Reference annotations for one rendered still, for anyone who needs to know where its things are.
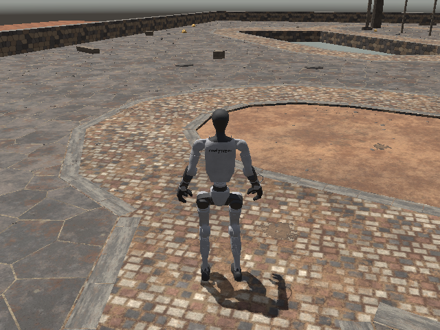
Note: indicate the left robot forearm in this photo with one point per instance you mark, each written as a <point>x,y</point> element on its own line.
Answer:
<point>185,180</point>

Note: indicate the robot thigh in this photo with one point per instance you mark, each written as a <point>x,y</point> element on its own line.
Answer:
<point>235,205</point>
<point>203,208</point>

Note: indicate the robot right thigh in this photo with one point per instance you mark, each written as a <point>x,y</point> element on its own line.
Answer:
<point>235,205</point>

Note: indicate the robot right upper arm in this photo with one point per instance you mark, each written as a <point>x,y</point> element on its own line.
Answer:
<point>242,146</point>

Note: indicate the left robot hand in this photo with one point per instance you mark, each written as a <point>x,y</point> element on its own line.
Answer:
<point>184,193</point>

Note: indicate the right robot hand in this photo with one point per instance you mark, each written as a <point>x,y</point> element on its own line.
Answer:
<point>259,192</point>

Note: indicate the robot left thigh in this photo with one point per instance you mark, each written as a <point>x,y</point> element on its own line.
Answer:
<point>203,208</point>

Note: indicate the right robot forearm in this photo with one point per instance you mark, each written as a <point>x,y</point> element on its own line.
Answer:
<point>254,180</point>

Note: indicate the robot left upper arm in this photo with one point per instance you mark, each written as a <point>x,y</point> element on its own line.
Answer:
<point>198,146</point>

